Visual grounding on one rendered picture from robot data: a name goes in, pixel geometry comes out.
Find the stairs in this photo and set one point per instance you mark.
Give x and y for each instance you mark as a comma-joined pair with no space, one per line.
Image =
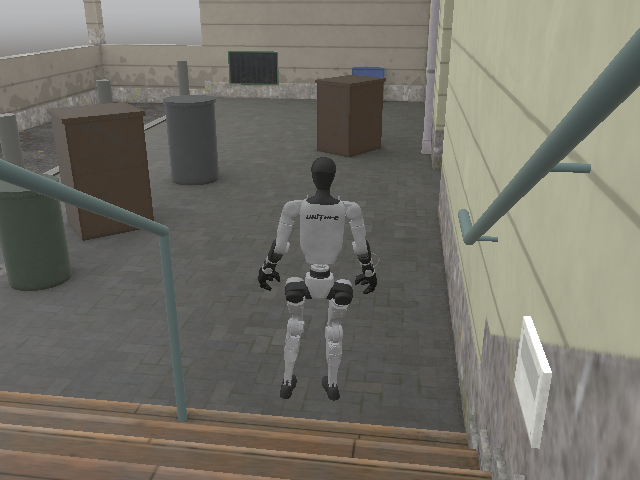
45,437

